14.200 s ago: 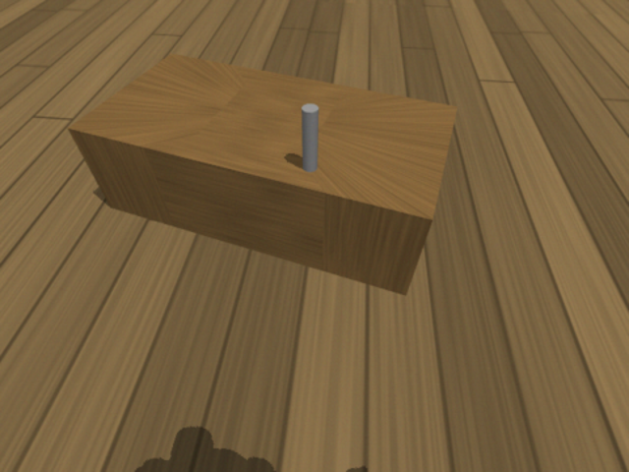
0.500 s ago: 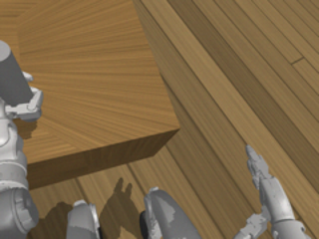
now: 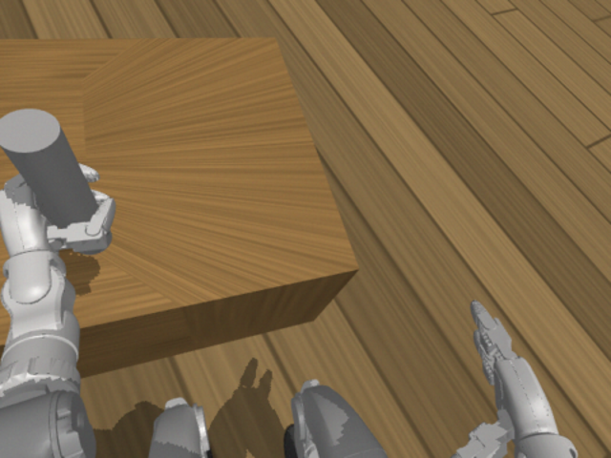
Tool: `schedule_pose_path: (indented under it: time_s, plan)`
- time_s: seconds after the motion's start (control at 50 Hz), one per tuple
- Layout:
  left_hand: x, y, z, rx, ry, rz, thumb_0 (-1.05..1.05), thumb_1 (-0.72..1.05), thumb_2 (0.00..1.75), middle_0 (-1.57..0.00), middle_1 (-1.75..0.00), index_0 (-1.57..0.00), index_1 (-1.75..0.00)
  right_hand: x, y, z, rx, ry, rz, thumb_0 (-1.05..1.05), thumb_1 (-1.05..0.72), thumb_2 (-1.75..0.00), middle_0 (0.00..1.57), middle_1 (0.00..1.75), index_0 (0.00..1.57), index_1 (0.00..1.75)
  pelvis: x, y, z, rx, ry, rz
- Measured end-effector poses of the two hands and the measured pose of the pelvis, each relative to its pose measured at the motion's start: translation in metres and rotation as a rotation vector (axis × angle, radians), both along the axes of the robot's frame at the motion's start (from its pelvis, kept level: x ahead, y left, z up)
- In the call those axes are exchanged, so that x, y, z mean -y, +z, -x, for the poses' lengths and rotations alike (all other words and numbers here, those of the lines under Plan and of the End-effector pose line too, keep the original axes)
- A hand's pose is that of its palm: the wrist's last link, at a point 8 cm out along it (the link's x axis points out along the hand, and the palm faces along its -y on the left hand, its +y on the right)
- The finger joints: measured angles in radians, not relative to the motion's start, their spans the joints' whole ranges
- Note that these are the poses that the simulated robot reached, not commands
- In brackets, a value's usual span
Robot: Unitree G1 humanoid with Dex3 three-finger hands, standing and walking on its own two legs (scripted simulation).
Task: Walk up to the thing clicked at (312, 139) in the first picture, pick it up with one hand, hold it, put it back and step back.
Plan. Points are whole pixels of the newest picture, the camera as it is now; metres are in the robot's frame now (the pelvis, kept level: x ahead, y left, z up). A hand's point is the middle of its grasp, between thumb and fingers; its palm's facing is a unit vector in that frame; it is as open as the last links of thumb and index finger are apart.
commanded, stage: lift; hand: left
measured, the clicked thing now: (67, 196) +0.46 +0.20 +0.02
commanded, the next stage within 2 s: hold in 1.02 s
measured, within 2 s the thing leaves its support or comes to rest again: neither
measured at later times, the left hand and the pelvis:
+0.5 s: hand (69, 241) +0.38 +0.18 +0.07, palm faces +0.16 -0.99 -0.02, open 6.9 cm; pelvis +0.00 +0.00 +0.05, yaw +1 degrees
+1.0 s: hand (62, 236) +0.37 +0.18 +0.10, palm faces +0.15 -0.99 -0.02, open 6.9 cm; pelvis +0.02 +0.00 +0.07, yaw +1 degrees
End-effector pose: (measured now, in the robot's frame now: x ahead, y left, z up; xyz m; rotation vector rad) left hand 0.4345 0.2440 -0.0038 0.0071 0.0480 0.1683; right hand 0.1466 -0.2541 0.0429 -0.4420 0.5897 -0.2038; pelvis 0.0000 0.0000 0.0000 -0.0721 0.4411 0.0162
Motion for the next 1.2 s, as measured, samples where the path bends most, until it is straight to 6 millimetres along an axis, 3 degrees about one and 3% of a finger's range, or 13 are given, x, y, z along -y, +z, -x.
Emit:
schedule_pose_path:
  time_s: [0.34, 0.54, 0.86, 1.2]
  plan:
    - [0.010, 0.062, 0.063, 0.027, -0.015, -0.014, -0.01, -0.13, 1.25, -0.93, -1.09, -0.96, -1.12, -0.004, 0.010, -0.005, 0.012, -0.001, -0.104, -0.01, 0.53, -0.05, 0.06, 0.05, 0.06, 0.05, 0.003, 0.035, -0.004, 0.127, 0.009, -0.032]
    - [0.012, 0.078, 0.088, 0.018, -0.009, -0.009, -0.01, -0.13, 1.25, -0.93, -1.09, -0.97, -1.12, -0.001, 0.010, -0.001, -0.022, -0.023, -0.127, -0.01, 0.54, -0.04, 0.06, 0.05, 0.06, 0.05, 0.003, 0.050, -0.003, 0.169, 0.008, -0.048]
    - [0.016, 0.105, 0.095, 0.038, -0.014, -0.015, -0.01, -0.13, 1.25, -0.93, -1.09, -0.97, -1.12, -0.004, 0.008, -0.017, -0.042, -0.042, -0.168, -0.01, 0.54, -0.05, 0.06, 0.05, 0.06, 0.05, 0.003, 0.062, -0.018, 0.203, 0.004, -0.058]
    - [0.021, 0.120, 0.099, 0.039, -0.010, -0.006, -0.01, -0.13, 1.25, -0.93, -1.09, -0.96, -1.12, 0.000, 0.004, -0.026, -0.076, -0.062, -0.186, -0.01, 0.53, -0.05, 0.06, 0.05, 0.06, 0.05, 0.005, 0.070, -0.029, 0.219, 0.001, -0.065]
